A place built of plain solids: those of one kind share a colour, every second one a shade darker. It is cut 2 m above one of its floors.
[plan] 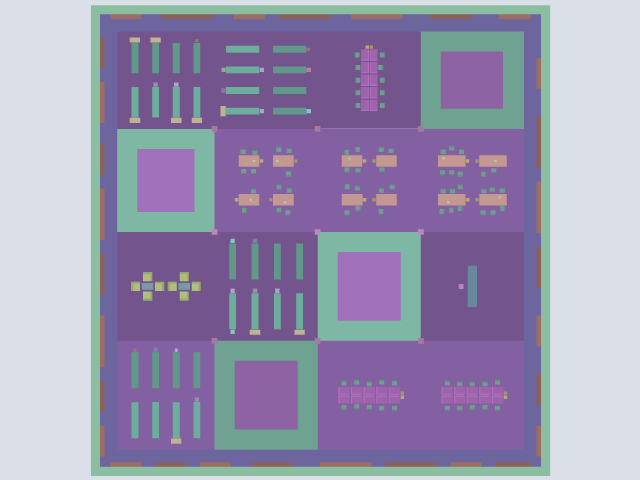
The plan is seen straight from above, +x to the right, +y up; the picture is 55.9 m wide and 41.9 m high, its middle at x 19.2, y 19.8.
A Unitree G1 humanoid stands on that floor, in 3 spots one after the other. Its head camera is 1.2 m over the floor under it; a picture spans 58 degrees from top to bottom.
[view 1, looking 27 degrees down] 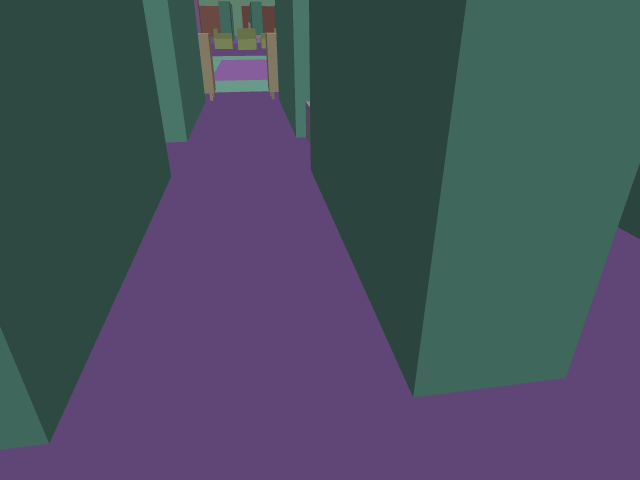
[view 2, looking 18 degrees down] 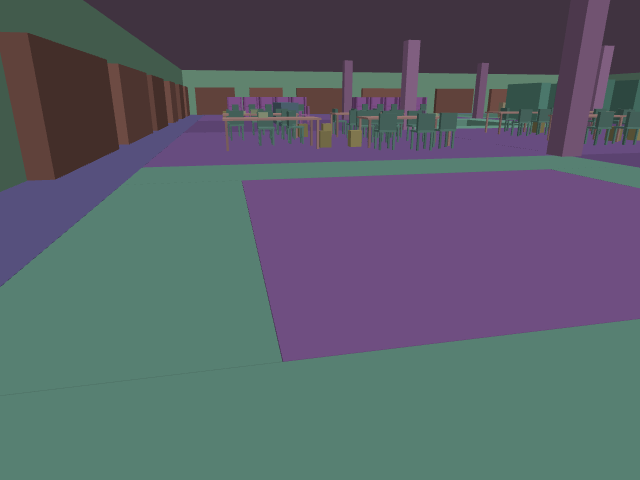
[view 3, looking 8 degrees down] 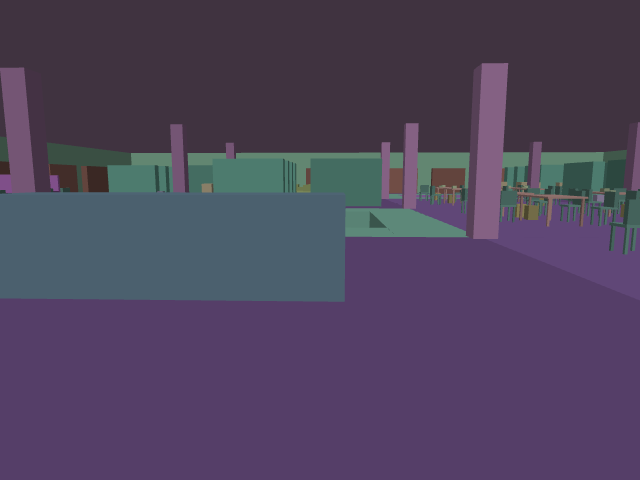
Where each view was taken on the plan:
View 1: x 7.45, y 38.05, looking -99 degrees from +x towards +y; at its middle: floor_bay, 2.64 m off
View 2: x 35.45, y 38.05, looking -102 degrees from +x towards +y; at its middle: floor_well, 3.89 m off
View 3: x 37.05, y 17.45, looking -178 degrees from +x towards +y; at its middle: desk_counter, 4.19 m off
